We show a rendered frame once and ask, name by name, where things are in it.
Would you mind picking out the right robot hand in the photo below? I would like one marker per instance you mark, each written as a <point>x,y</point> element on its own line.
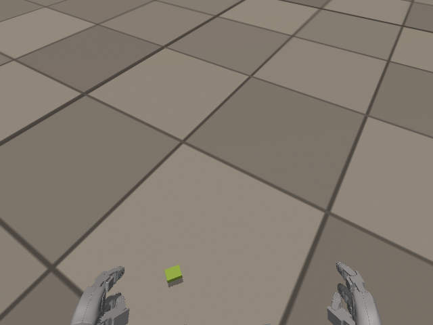
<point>361,304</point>

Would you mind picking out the small box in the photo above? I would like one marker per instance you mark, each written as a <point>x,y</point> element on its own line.
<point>173,273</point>

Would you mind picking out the left robot hand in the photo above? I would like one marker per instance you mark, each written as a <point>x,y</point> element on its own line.
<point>93,307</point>

